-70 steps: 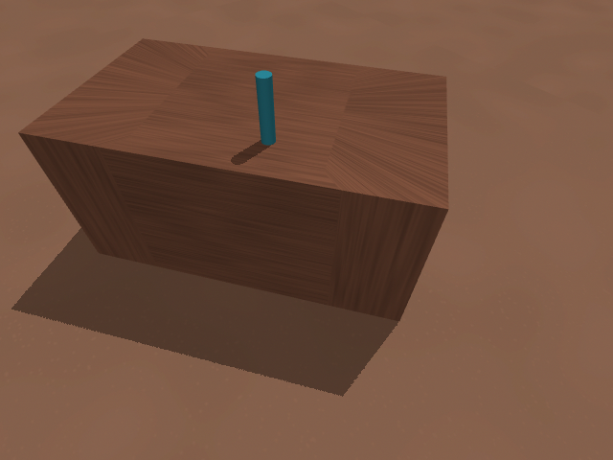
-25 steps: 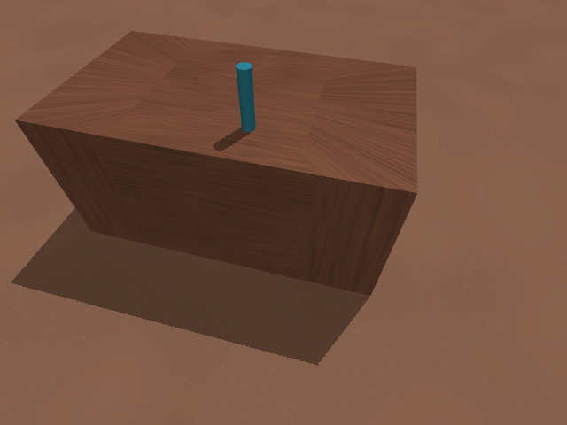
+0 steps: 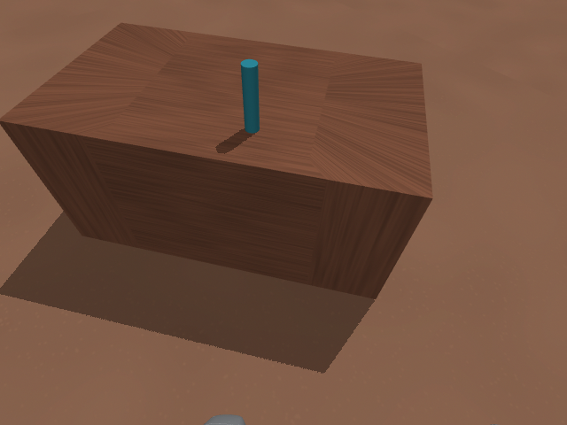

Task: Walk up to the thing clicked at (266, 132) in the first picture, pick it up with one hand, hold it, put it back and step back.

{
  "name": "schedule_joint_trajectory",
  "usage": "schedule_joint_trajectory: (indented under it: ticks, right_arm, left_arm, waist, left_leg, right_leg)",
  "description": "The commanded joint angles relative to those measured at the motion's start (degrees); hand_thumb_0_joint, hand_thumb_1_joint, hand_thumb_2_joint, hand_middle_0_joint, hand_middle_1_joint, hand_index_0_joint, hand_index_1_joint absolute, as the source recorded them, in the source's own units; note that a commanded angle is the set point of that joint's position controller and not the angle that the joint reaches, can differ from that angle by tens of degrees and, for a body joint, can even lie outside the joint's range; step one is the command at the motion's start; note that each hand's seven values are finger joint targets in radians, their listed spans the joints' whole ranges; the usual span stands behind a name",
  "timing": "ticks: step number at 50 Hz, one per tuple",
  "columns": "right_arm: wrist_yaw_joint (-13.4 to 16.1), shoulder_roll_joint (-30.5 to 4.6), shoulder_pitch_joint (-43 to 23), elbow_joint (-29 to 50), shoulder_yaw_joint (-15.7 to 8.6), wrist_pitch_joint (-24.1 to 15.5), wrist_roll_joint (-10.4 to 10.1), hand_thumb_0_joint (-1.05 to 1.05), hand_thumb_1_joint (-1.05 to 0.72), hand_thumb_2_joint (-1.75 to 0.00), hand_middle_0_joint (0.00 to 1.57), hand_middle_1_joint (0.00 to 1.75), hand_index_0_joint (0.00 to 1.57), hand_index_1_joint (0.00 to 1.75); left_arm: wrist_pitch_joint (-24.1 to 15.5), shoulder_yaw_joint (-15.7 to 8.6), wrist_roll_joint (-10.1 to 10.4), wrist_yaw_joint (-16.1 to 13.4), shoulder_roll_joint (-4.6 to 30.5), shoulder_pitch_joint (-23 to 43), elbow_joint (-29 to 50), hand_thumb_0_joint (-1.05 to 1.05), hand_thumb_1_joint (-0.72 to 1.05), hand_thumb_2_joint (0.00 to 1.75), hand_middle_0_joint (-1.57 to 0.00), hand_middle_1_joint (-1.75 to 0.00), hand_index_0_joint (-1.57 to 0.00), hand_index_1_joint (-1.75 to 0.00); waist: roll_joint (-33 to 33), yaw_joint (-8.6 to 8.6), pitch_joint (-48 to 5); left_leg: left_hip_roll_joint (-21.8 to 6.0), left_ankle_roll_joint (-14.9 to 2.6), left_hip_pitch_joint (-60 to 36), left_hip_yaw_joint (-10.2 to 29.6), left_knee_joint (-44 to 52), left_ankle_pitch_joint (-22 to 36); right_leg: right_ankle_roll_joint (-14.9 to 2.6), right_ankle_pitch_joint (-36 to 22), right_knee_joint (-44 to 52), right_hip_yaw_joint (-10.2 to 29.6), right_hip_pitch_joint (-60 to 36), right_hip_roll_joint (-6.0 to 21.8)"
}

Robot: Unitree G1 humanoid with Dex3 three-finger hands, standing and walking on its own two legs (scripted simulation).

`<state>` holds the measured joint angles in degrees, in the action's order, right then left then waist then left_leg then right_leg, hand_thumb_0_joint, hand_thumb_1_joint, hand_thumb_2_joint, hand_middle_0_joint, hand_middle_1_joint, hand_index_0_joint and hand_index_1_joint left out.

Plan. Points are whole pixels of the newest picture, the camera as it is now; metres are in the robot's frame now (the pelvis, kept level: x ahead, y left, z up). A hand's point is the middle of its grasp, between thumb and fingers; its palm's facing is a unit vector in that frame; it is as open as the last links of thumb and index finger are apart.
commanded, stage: walk up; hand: left
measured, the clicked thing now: (250, 98) +0.90 +0.14 -0.07
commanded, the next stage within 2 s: none
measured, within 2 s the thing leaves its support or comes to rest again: neither
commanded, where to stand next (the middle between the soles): +0.40 +0.02 m, yaw -11 degrees
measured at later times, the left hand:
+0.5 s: hand (153, 299) +0.33 +0.27 -0.14, palm faces -0.21 -0.90 -0.37, open 7.4 cm
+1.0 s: hand (149, 266) +0.42 +0.31 -0.18, palm faces -0.18 -0.93 -0.33, open 7.4 cm
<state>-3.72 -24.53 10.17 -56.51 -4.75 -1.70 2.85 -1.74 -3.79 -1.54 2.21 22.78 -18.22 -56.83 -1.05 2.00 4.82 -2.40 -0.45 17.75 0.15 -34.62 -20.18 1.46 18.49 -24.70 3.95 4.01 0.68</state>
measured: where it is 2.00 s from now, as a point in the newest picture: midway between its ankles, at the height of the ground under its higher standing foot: (274, 374)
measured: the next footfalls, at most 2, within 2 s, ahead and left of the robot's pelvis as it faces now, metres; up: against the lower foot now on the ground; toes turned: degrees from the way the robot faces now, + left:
right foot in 0.48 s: +0.30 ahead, -0.08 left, +0.00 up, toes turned -7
left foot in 0.92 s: +0.46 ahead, +0.15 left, +0.00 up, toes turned -11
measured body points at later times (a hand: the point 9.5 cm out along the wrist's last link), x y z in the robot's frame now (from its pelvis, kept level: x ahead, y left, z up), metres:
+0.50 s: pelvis +0.17 +0.03 -0.01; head +0.20 +0.00 +0.43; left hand +0.34 +0.31 -0.11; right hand +0.13 -0.27 -0.15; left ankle +0.06 +0.12 -0.73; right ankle +0.26 -0.08 -0.74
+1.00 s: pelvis +0.32 +0.05 -0.01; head +0.36 +0.09 +0.43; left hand +0.43 +0.36 -0.15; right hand +0.35 -0.27 -0.10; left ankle +0.42 +0.16 -0.73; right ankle +0.27 -0.07 -0.70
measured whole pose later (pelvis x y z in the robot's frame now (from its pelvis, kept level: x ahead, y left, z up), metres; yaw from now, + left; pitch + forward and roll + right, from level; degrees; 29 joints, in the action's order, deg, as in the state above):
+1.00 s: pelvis +0.32 +0.05 -0.01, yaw -11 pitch -3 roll -1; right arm -0.1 -20.4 14.2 -49.0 -2.6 -3.8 2.0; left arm 1.7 -2.9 0.2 0.2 24.4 -17.0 -47.9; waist 4.5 1.7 7.4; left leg -2.8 -0.3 20.9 -2.8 -36.8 -12.6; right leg -1.8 29.2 -51.6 5.5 17.1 -2.9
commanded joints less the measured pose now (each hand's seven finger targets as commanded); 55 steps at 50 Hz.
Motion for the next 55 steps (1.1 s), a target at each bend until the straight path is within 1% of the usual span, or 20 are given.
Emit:
schedule_joint_trajectory:
  ticks: [1, 2, 3, 6, 12, 20, 24, 25, 26, 27, 31, 33, 38, 42, 44, 45, 46, 48, 51, 55]
  right_arm:
    - [1.77, -15.58, 18.25, 0.84, -5.95, -2.04, 0.28, 0.00, -0.90, -0.90, 0.20, 0.30, 0.20, 0.30]
    - [1.98, -18.16, 13.99, 3.23, -6.06, -2.45, 0.26, 0.00, -0.90, -0.90, 0.20, 0.30, 0.20, 0.30]
    - [1.89, -18.50, 7.31, 5.77, -6.00, -2.27, -0.87, 0.00, -0.90, -0.90, 0.20, 0.30, 0.20, 0.30]
    - [2.22, -11.89, 1.67, 8.63, -3.57, -2.72, -1.41, 0.00, -0.90, -0.90, 0.20, 0.30, 0.20, 0.30]
    - [2.78, -10.39, 9.95, 8.96, -2.92, -3.59, -1.84, 0.00, -0.90, -0.90, 0.20, 0.30, 0.20, 0.30]
    - [3.21, -11.52, 11.32, 12.54, -3.47, -2.18, -1.49, 0.00, -0.90, -0.90, 0.20, 0.30, 0.20, 0.30]
    - [3.36, -9.51, 10.46, 14.79, -2.54, -1.92, -1.70, 0.00, -0.90, -0.90, 0.20, 0.30, 0.20, 0.30]
    - [3.10, -7.55, 13.19, 15.18, -1.72, -2.04, -1.93, 0.00, -0.90, -0.90, 0.20, 0.30, 0.20, 0.30]
    - [2.87, -5.63, 16.22, 15.44, -0.94, -1.89, -2.28, 0.00, -0.90, -0.90, 0.20, 0.30, 0.20, 0.30]
    - [3.64, -11.29, 13.79, 14.27, -1.96, -1.25, -1.86, 0.00, -0.90, -0.90, 0.20, 0.30, 0.20, 0.30]
    - [2.58, -8.64, 15.42, 10.79, -1.28, -0.52, -2.44, 0.00, -0.90, -0.90, 0.20, 0.30, 0.20, 0.30]
    - [1.84, -7.77, 14.45, 11.23, -1.27, -0.19, -1.68, 0.00, -0.90, -0.90, 0.20, 0.30, 0.20, 0.30]
    - [1.47, -8.08, 10.70, 12.47, -2.12, -1.26, -1.38, 0.00, -0.90, -0.90, 0.20, 0.30, 0.20, 0.30]
    - [3.27, -6.44, 7.22, 12.13, -1.89, -2.58, -1.42, 0.00, -0.90, -0.90, 0.20, 0.30, 0.20, 0.30]
    - [4.45, -6.94, 14.11, 9.43, -2.19, -3.44, -1.52, 0.00, -0.90, -0.90, 0.20, 0.30, 0.20, 0.30]
    - [4.87, -10.12, 15.85, 8.72, -2.86, -3.90, -0.98, 0.00, -0.90, -0.90, 0.20, 0.30, 0.20, 0.30]
    - [5.17, -14.29, 15.44, 9.70, -3.47, -4.26, -0.27, 0.00, -0.90, -0.90, 0.20, 0.30, 0.20, 0.30]
    - [5.44, -15.63, 6.24, 12.34, -3.09, -3.74, -1.79, 0.00, -0.90, -0.90, 0.20, 0.30, 0.20, 0.30]
    - [5.53, -12.53, 2.18, 12.87, -1.93, -3.11, -1.50, 0.00, -0.90, -0.90, 0.20, 0.30, 0.20, 0.30]
    - [5.26, -12.95, 2.03, 11.89, -1.62, -2.49, -1.51, 0.00, -0.90, -0.90, 0.20, 0.30, 0.20, 0.30]
  left_arm:
    - [-1.20, -1.00, 0.16, -0.70, 6.95, 7.68, 9.20, 0.00, 0.90, 0.90, -0.20, -0.30, -0.20, -0.30]
    - [-0.94, -1.08, 0.40, -1.43, 8.26, 4.60, 8.88, 0.00, 0.90, 0.90, -0.20, -0.30, -0.20, -0.30]
    - [-0.61, -2.04, 0.48, -1.69, 13.89, 2.34, 7.96, 0.00, 0.90, 0.90, -0.20, -0.30, -0.20, -0.30]
    - [-1.00, -2.02, 1.39, -1.03, 13.96, -1.92, 4.84, 0.00, 0.90, 0.90, -0.20, -0.30, -0.20, -0.30]
    - [-0.63, -1.32, 1.38, 0.09, 10.49, 1.78, 7.98, 0.00, 0.90, 0.90, -0.20, -0.30, -0.20, -0.30]
    - [-0.48, -0.77, 1.30, 0.57, 8.47, 10.72, 13.32, 0.00, 0.90, 0.90, -0.20, -0.30, -0.20, -0.30]
    - [-1.71, -2.78, 0.75, -0.46, 11.54, -1.04, 10.74, 0.00, 0.90, 0.90, -0.20, -0.30, -0.20, -0.30]
    - [-2.15, -4.34, 0.45, -1.00, 15.17, -6.68, 9.85, 0.00, 0.90, 0.90, -0.20, -0.30, -0.20, -0.30]
    - [-2.29, -5.35, 0.96, -1.53, 18.18, -9.84, 10.42, 0.00, 0.90, 0.90, -0.20, -0.30, -0.20, -0.30]
    - [-2.07, -5.28, 1.41, -1.76, 18.73, -7.49, 11.38, 0.00, 0.90, 0.90, -0.20, -0.30, -0.20, -0.30]
    - [-2.66, -3.31, 2.74, -2.43, 12.43, 2.75, 13.66, 0.00, 0.90, 0.90, -0.20, -0.30, -0.20, -0.30]
    - [-3.20, -3.17, 1.87, -1.92, 12.10, 2.18, 13.55, 0.00, 0.90, 0.90, -0.20, -0.30, -0.20, -0.30]
    - [-2.54, -3.53, 0.49, -0.70, 12.98, 2.93, 15.85, 0.00, 0.90, 0.90, -0.20, -0.30, -0.20, -0.30]
    - [-0.72, -2.74, 0.17, -0.70, 12.75, 0.74, 15.86, 0.00, 0.90, 0.90, -0.20, -0.30, -0.20, -0.30]
    - [0.16, -2.26, 1.04, -1.21, 11.77, 3.36, 16.28, 0.00, 0.90, 0.90, -0.20, -0.30, -0.20, -0.30]
    - [0.44, -1.04, 1.61, -1.41, 8.16, 2.03, 16.50, 0.00, 0.90, 0.90, -0.20, -0.30, -0.20, -0.30]
    - [0.85, -0.22, 2.32, -1.68, 5.44, -0.49, 16.42, 0.00, 0.90, 0.90, -0.20, -0.30, -0.20, -0.30]
    - [2.67, -1.25, 2.09, -2.91, 10.61, -5.49, 12.23, 0.00, 0.90, 0.90, -0.20, -0.30, -0.20, -0.30]
    - [2.64, -1.98, 1.47, -2.43, 12.19, -2.83, 9.77, 0.00, 0.90, 0.90, -0.20, -0.30, -0.20, -0.30]
    - [2.85, -1.43, 1.58, -1.81, 10.86, -1.92, 7.67, 0.00, 0.90, 0.90, -0.20, -0.30, -0.20, -0.30]
  waist:
    - [-15.55, -12.88, -7.18]
    - [-14.95, -9.64, -5.72]
    - [-9.41, -6.65, -3.04]
    - [-7.61, -2.16, 3.05]
    - [-6.47, -4.21, 2.45]
    - [-4.82, -6.27, 2.24]
    - [4.45, 0.84, -6.75]
    - [12.46, 2.81, -11.40]
    - [20.17, 3.77, -15.09]
    - [14.71, 4.05, -11.64]
    - [5.95, -2.39, -0.80]
    - [7.14, -2.32, 0.71]
    - [10.35, -1.50, 1.82]
    - [10.61, 0.32, -0.84]
    - [5.33, -3.85, -5.26]
    - [-3.91, -4.83, -6.71]
    - [-14.12, -4.49, -9.13]
    - [-8.57, -1.19, -7.29]
    - [-9.73, -0.93, -4.71]
    - [-12.11, -1.75, -3.93]
  left_leg:
    - [-8.67, -1.62, -31.81, 14.43, 18.70, -5.55]
    - [-19.75, -4.66, -24.46, 34.85, 27.36, -21.75]
    - [-21.07, -6.61, -17.11, 34.41, 27.80, -27.10]
    - [-13.13, -4.29, -11.10, 18.01, 25.87, -9.55]
    - [-9.80, -4.94, -17.41, 3.46, 20.42, 31.25]
    - [-9.91, -4.35, -16.18, 0.10, 17.01, 32.81]
    - [-8.22, -3.88, -11.06, -0.60, -4.43, 34.86]
    - [-2.83, -2.27, -2.87, -3.43, -19.04, 24.29]
    - [5.69, 0.64, 12.27, -4.37, -32.89, -9.47]
    - [3.65, 0.02, 15.55, 1.71, -36.31, -15.21]
    - [-1.33, -1.36, 9.11, 4.04, -31.16, -2.39]
    - [-0.80, -1.08, 7.06, 1.47, -29.70, 0.95]
    - [-3.09, 2.07, 6.26, -2.27, -12.57, 2.59]
    - [-0.47, 1.89, -3.50, -3.60, -2.97, 10.53]
    - [0.60, 0.34, -13.63, -2.79, 6.08, 19.61]
    - [-3.20, -0.85, -16.02, 1.39, 10.50, 21.79]
    - [-17.11, -4.78, -18.04, 19.24, 13.48, 26.14]
    - [-23.91, -13.73, -7.15, 27.31, 16.35, 11.74]
    - [-14.87, -9.04, -4.49, 13.98, 15.52, 9.47]
    - [-12.26, -9.22, -5.02, 7.82, 13.54, 10.61]
  right_leg:
    - [-4.99, 12.39, -28.07, -1.41, 32.94, -6.15]
    - [-4.09, 13.44, -37.44, 2.11, 36.38, -6.64]
    - [-4.86, 10.30, -39.03, 5.82, 32.70, -1.48]
    - [-4.06, 0.30, -37.32, 4.92, 28.86, 1.88]
    - [-1.86, -4.65, -27.17, 0.63, 28.86, 0.78]
    - [-4.24, -10.07, -10.13, -6.26, 20.34, 1.00]
    - [-7.37, -9.95, -2.87, -3.58, -1.34, -0.03]
    - [-9.43, -7.19, 0.16, 5.68, -11.91, 4.62]
    - [-17.35, -6.20, 2.96, 31.69, -21.31, 20.69]
    - [-21.52, -2.57, 5.52, 40.84, -15.13, 24.24]
    - [-12.17, -12.14, 7.77, 14.19, 3.32, 12.06]
    - [-12.72, -18.04, 8.05, 9.73, 8.72, 8.79]
    - [-14.41, -4.00, 9.78, 4.20, 13.40, 6.83]
    - [-13.77, -21.78, 0.22, 4.61, 16.75, 7.68]
    - [-10.50, -20.88, -10.08, 3.47, 18.17, 5.91]
    - [-7.43, -12.11, -17.62, 1.03, 19.69, 1.55]
    - [-3.96, 5.69, -27.16, -0.16, 24.40, -4.64]
    - [-3.89, 16.11, -35.40, 3.91, 18.68, -2.35]
    - [-3.53, 12.34, -34.67, 4.48, 19.63, -1.07]
    - [-2.28, 10.47, -27.55, 0.31, 19.18, -0.53]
